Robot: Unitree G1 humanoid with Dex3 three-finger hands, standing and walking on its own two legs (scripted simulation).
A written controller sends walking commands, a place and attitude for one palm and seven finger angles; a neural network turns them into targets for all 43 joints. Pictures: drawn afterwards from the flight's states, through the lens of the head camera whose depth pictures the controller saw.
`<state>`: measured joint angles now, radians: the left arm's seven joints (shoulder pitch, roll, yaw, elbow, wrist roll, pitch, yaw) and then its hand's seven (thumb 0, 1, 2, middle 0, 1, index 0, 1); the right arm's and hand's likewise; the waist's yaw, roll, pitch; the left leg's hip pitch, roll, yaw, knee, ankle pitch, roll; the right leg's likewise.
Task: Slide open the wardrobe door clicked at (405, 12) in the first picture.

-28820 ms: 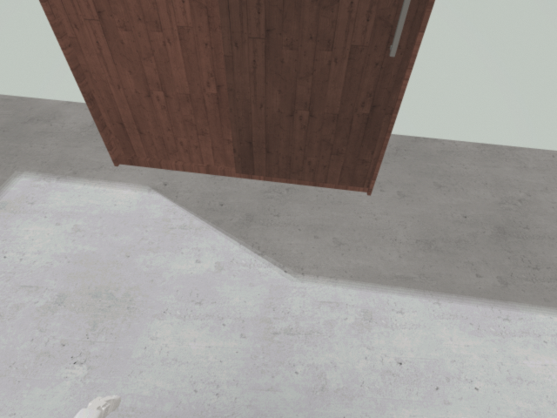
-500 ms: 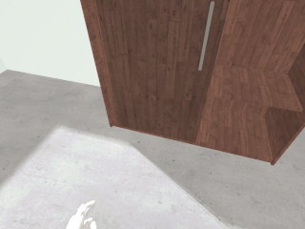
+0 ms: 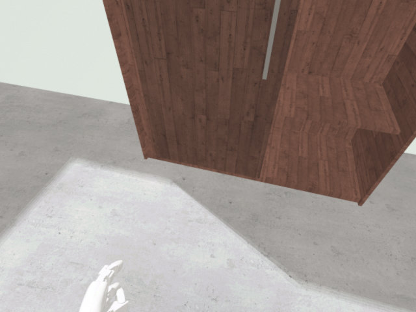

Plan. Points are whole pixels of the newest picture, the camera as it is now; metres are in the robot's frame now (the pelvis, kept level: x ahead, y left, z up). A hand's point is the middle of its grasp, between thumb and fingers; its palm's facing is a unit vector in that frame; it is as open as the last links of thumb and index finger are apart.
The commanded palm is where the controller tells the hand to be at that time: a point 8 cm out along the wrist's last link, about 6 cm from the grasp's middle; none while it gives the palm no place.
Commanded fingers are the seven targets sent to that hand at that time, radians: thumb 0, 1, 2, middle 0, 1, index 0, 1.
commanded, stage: let the arm hang, fingers relaxed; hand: right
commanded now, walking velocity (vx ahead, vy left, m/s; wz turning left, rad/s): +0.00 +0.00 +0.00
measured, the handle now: (272, 35) +1.01 -0.16 +0.13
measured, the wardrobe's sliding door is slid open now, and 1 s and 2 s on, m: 0.58 0.58 0.58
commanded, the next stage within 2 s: look to check the result in 1.16 s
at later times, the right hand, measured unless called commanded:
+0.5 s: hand out of the picture +0.04 -0.23 -0.17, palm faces +0.02 +0.98 -0.19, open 7.0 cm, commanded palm none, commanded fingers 0.00 -0.90 -0.90 0.20 0.30 0.20 0.30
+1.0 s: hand out of the picture +0.08 -0.24 -0.17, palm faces -0.02 +0.98 -0.19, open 7.3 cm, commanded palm none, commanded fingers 0.00 -0.90 -0.90 0.20 0.30 0.20 0.30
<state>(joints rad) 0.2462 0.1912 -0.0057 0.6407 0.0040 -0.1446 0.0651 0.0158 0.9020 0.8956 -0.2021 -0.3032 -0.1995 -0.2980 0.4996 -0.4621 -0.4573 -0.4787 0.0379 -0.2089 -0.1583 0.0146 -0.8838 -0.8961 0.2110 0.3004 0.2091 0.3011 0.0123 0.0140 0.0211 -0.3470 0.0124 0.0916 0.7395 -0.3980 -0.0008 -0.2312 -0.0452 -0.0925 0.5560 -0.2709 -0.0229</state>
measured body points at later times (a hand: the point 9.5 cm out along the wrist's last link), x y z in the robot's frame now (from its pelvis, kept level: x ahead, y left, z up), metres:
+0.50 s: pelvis +0.01 -0.03 +0.00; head +0.04 -0.06 +0.45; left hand +0.04 +0.21 -0.14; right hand +0.04 -0.28 -0.16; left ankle +0.05 +0.10 -0.73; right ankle +0.03 -0.12 -0.73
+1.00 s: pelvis +0.04 -0.06 +0.01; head +0.06 -0.07 +0.46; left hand +0.07 +0.17 -0.15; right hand +0.08 -0.29 -0.15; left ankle +0.05 +0.10 -0.73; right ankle +0.03 -0.12 -0.73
